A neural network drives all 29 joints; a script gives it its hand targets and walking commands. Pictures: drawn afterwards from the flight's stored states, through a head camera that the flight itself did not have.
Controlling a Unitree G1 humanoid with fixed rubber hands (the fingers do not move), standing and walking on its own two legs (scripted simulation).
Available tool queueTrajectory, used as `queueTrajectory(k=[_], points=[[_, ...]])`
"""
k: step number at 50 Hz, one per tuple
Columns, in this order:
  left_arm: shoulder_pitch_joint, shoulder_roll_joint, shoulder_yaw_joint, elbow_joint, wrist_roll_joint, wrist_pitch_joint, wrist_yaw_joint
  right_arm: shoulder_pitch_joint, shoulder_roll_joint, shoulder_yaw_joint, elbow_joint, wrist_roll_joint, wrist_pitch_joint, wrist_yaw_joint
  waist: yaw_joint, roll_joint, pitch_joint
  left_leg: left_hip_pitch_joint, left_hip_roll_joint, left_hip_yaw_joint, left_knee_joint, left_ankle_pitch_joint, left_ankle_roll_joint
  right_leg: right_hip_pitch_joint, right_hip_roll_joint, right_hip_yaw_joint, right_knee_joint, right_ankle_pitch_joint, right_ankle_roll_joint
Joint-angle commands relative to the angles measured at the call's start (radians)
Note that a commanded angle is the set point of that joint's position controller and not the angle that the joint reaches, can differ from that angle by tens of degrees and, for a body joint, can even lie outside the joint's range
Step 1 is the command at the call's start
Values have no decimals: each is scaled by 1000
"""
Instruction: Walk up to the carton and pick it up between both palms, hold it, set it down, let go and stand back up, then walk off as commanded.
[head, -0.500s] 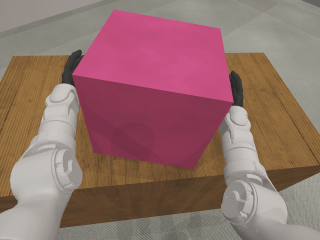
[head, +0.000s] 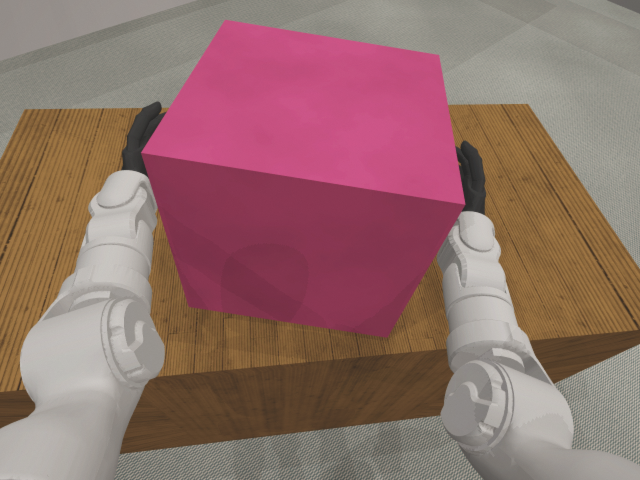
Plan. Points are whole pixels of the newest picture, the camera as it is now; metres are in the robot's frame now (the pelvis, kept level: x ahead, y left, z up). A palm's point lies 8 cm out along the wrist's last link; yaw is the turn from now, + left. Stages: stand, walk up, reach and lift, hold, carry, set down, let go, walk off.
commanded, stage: set down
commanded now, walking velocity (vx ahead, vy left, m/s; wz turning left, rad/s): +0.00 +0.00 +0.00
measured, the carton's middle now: (309, 185) +0.50 +0.01 +0.04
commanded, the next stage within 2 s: none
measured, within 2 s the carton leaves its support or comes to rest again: rests again in 0.98 s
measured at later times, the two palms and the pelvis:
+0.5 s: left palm (143, 174) +0.46 +0.21 +0.10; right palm (464, 203) +0.41 -0.18 +0.10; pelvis +0.00 +0.00 +0.00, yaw +0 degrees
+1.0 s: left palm (143, 207) +0.43 +0.22 +0.07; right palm (463, 216) +0.40 -0.18 +0.08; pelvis -0.02 +0.01 -0.01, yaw -1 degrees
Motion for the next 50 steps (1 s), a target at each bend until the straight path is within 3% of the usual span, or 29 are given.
queueTrajectory(k=[1,2,4,6,7,11,14,17,18,19,20,21,25,27,28,30,31,32,34,36,37,38,39,42,43,44,46,47,50], points=[[-488,-438,-89,-36,132,-39,-101,-439,396,276,-52,-135,4,127,44,180,-476,136,-2,103,44,408,1,25,39,-96,63,389,37],[-456,-433,-62,-26,143,-31,-100,-442,392,289,-60,-132,14,128,74,179,-468,137,1,112,36,415,2,33,36,-93,61,385,36],[-470,-436,-74,-32,132,-23,-102,-422,366,267,-33,-144,18,125,24,175,-442,166,-4,103,33,378,-1,22,43,-95,41,362,29],[-472,-430,-70,-41,131,-35,-96,-445,378,285,-52,-133,11,126,59,160,-504,172,-3,105,37,394,0,37,36,-86,52,402,28],[-489,-420,-58,-30,142,-35,-95,-431,382,271,-52,-144,13,126,36,147,-467,150,-4,100,37,393,1,50,39,-85,61,416,34],[-448,-320,-67,4,115,-33,-83,-393,292,281,-71,-96,8,117,54,160,-473,143,-7,107,41,402,7,39,37,-89,70,443,40],[-463,-176,-59,-16,100,-39,-43,-397,124,211,-31,-94,24,73,33,186,-443,167,-3,102,42,403,3,10,41,-90,56,368,36],[-445,-214,-106,-33,64,-47,-28,-378,189,233,-11,-87,12,52,17,155,-427,196,10,87,64,465,-1,-50,42,-101,37,321,28],[-463,-85,-116,-43,39,-51,-4,-387,31,228,-12,-44,-2,42,11,211,-521,233,11,92,80,511,-10,-64,48,-101,56,362,27],[-438,-59,-121,-27,24,-59,16,-367,41,263,23,-27,-15,28,29,185,-453,206,18,85,77,503,-11,-66,49,-105,50,338,23],[-452,-58,-172,-28,-6,-55,24,-358,20,237,64,-19,-8,12,-5,205,-466,217,17,80,83,489,-16,-102,50,-111,38,311,19],[-466,-39,-200,-48,-32,-66,37,-371,-3,266,48,13,-20,4,6,172,-471,205,20,80,78,482,-18,-92,61,-115,35,286,23],[-446,141,-308,44,-165,-85,100,-358,-221,326,198,158,-57,-47,-11,237,-551,200,25,68,120,515,-35,-164,60,-100,42,310,-2],[-455,149,-342,62,-229,-108,119,-412,-186,406,230,255,-64,-56,6,205,-577,139,17,73,139,482,-25,-170,60,-89,59,322,0],[-499,162,-380,57,-267,-125,129,-444,-216,412,242,278,-80,-65,-28,205,-633,154,17,54,165,512,-30,-173,57,-87,64,362,-2],[-488,209,-417,118,-333,-160,141,-469,-253,462,261,359,-108,-79,-13,176,-729,102,16,63,190,539,-24,-163,50,-73,101,435,-1],[-501,198,-451,178,-356,-170,138,-462,-251,479,307,379,-104,-82,-43,181,-688,72,10,54,193,479,-16,-182,45,-68,96,425,-2],[-476,220,-451,198,-390,-179,134,-474,-260,534,296,418,-100,-84,-9,138,-687,14,7,61,187,434,-4,-141,40,-62,107,431,-2],[-505,226,-514,214,-446,-187,128,-503,-317,565,335,463,-92,-92,-55,102,-664,-30,1,57,167,380,-3,-99,45,-61,132,504,10],[-485,259,-523,275,-475,-192,114,-525,-339,614,331,519,-79,-100,-25,79,-639,-83,-11,70,171,334,11,-75,41,-50,158,532,16],[-548,255,-549,236,-488,-201,118,-528,-355,587,352,521,-78,-102,-73,107,-626,-84,-4,51,160,295,9,-102,45,-59,167,480,7],[-528,276,-535,198,-497,-210,123,-562,-356,586,322,533,-83,-100,-38,99,-670,-54,-3,54,170,332,4,-107,51,-70,166,445,7],[-513,293,-537,232,-516,-212,124,-554,-380,609,334,553,-86,-100,-41,80,-665,-70,-2,55,197,346,1,-106,47,-63,186,470,7],[-540,301,-550,213,-522,-238,131,-574,-390,607,326,588,-105,-95,-37,142,-737,-39,-8,47,212,358,-8,-163,54,-74,194,432,3],[-512,314,-547,186,-538,-242,131,-552,-388,623,283,590,-118,-92,-27,119,-782,-21,-10,62,229,398,-3,-146,57,-79,195,460,5],[-516,285,-548,171,-519,-244,133,-534,-418,610,315,574,-127,-92,-47,150,-770,23,-4,51,235,428,-17,-168,61,-86,189,442,5],[-539,291,-541,170,-513,-250,134,-552,-417,620,319,595,-124,-87,-21,194,-819,17,-2,50,245,447,-22,-202,57,-90,198,405,1],[-534,288,-564,155,-517,-251,136,-533,-418,608,350,593,-116,-90,-43,203,-779,23,-9,51,237,386,-16,-229,58,-87,184,350,-1],[-451,305,-520,209,-511,-236,129,-499,-426,641,383,615,-110,-85,-18,144,-722,8,2,51,233,383,-13,-209,59,-79,177,341,2]])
